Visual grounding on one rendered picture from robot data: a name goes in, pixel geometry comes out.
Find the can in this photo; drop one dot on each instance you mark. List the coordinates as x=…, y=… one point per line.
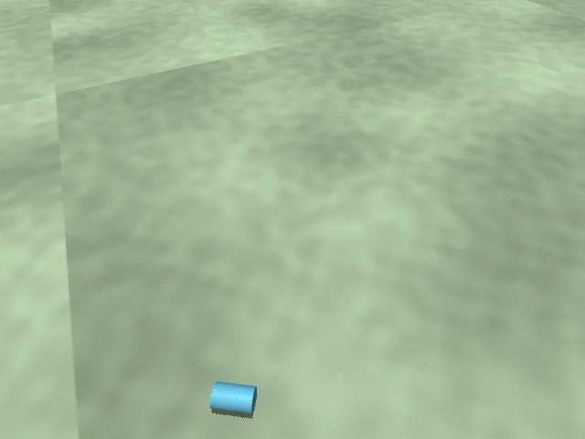
x=232, y=397

